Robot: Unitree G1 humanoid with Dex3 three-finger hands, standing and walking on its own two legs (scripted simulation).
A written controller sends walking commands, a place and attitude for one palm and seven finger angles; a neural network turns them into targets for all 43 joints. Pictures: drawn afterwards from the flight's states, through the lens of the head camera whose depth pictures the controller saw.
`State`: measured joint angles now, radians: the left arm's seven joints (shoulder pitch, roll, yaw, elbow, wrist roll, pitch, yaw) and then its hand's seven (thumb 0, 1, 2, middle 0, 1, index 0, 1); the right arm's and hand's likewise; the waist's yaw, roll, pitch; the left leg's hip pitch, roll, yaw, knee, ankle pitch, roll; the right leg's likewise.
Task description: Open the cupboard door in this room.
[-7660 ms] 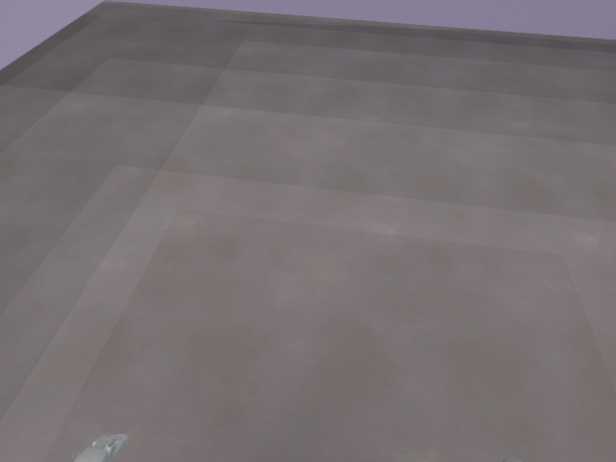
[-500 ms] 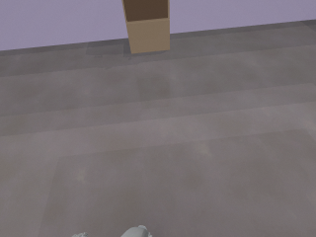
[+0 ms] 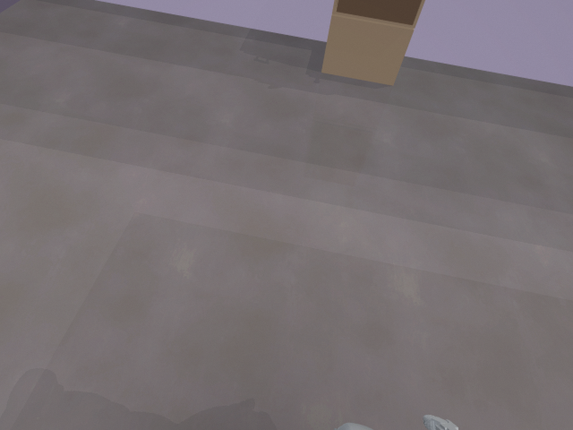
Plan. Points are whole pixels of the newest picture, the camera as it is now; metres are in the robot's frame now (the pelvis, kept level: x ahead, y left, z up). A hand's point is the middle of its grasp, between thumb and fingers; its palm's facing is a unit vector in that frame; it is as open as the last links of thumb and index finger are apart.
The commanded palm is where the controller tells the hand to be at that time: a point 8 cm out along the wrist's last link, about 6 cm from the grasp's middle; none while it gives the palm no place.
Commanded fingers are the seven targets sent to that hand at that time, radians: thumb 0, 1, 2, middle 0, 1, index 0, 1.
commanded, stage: turn or walk to find it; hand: left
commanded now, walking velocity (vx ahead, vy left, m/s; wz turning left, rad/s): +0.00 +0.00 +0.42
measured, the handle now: out of the picture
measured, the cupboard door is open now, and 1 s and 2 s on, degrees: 0 0 0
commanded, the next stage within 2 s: stand and wait in 0.76 s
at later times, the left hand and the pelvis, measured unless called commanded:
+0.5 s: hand out of the picture +0.07 +0.16 -0.14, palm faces +0.17 -0.94 -0.28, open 7.4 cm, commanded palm none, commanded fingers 0.00 0.90 0.90 -0.20 -0.30 -0.20 -0.30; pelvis -0.01 -0.04 +0.00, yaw +11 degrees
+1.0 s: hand out of the picture -0.13 +0.18 -0.19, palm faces +0.44 -0.87 -0.23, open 7.4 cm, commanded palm none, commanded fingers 0.00 0.90 0.90 -0.20 -0.30 -0.20 -0.30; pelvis -0.04 +0.00 -0.01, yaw +21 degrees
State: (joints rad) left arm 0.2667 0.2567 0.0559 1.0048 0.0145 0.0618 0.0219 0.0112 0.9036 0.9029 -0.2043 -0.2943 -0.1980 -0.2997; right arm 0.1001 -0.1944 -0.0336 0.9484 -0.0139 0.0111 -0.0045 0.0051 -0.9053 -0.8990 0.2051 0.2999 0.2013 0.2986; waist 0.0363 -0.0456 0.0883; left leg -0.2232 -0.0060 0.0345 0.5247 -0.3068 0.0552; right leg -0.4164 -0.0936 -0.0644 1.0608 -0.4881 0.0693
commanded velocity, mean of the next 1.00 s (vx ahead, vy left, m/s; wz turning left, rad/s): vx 0.00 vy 0.00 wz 0.31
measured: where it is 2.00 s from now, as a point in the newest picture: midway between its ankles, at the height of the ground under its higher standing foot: outside the picture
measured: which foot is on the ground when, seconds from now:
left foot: down 0.00-0.42, up 0.44-0.90, down 0.92-1.00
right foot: up 0.00-0.38, down 0.40-0.94, up 0.96-1.00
